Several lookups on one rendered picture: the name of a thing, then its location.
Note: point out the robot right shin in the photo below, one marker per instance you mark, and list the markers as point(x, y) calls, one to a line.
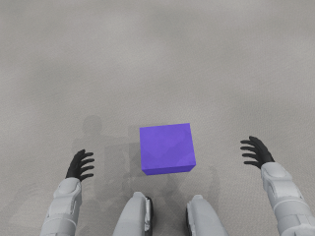
point(196, 197)

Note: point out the robot right forearm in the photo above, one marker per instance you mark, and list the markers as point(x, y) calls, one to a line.
point(292, 212)

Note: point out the robot left forearm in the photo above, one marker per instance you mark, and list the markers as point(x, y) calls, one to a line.
point(62, 215)

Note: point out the left robot hand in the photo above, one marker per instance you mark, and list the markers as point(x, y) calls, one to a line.
point(75, 170)

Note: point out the robot left shin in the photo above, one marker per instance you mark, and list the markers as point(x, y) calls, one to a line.
point(139, 194)

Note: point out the carton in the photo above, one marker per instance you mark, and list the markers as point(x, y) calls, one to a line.
point(167, 149)

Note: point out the right robot hand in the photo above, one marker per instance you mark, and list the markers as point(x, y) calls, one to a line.
point(262, 154)

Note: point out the robot shin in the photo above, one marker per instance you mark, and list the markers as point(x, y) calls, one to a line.
point(196, 197)
point(139, 194)

